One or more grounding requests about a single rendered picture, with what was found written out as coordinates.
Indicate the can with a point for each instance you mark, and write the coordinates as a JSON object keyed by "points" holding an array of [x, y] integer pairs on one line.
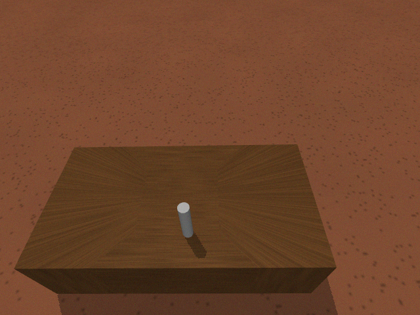
{"points": [[185, 219]]}

